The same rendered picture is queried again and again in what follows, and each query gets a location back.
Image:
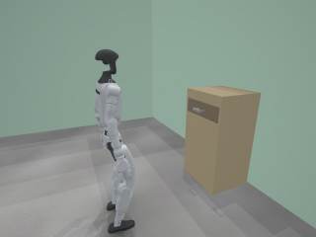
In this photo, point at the handle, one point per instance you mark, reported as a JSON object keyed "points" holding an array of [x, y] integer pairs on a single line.
{"points": [[198, 110]]}

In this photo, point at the drawer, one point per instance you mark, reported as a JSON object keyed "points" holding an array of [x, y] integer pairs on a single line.
{"points": [[210, 112]]}

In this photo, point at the right robot hand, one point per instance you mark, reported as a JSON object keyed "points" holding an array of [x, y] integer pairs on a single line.
{"points": [[121, 166]]}

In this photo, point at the robot left forearm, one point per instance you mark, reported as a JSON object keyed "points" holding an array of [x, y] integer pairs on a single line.
{"points": [[102, 128]]}

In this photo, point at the right robot foot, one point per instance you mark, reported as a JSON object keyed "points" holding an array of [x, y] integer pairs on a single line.
{"points": [[124, 225]]}

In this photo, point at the cabinet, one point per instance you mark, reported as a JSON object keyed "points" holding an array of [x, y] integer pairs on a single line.
{"points": [[218, 155]]}

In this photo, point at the right robot thigh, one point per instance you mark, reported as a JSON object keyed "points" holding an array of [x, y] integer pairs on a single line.
{"points": [[128, 182]]}

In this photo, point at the robot right upper arm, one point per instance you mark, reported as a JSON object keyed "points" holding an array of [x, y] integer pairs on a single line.
{"points": [[112, 99]]}

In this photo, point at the left robot hand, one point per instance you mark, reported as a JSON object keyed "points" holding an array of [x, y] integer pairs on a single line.
{"points": [[102, 139]]}

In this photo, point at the robot right forearm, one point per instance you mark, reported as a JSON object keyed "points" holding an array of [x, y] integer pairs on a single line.
{"points": [[113, 134]]}

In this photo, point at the robot left upper arm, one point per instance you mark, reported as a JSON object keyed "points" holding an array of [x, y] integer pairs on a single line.
{"points": [[96, 109]]}

